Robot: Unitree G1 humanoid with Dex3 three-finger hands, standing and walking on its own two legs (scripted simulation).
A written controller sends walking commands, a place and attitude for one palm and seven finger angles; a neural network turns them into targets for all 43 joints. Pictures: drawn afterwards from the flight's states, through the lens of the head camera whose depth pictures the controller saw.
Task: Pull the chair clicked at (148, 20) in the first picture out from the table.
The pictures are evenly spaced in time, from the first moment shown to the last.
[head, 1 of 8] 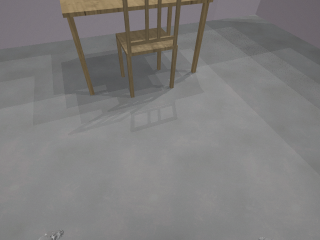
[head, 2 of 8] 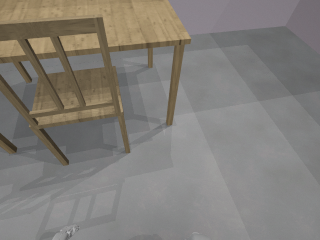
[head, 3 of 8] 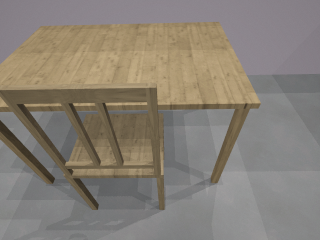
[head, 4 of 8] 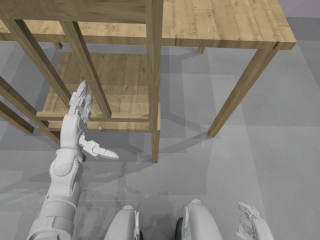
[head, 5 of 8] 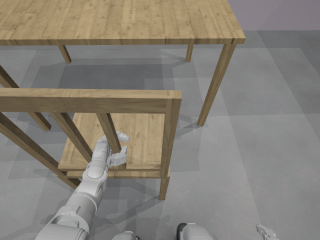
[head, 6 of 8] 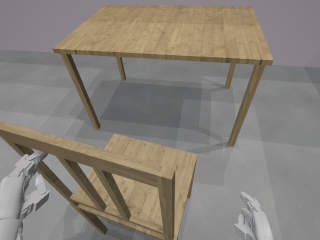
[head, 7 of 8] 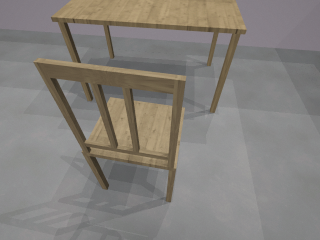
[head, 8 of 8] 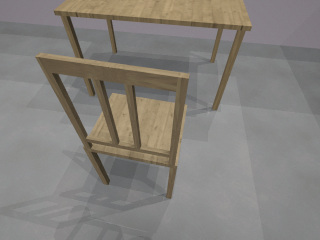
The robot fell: no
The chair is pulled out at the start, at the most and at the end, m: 0.00 0.63 0.62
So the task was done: yes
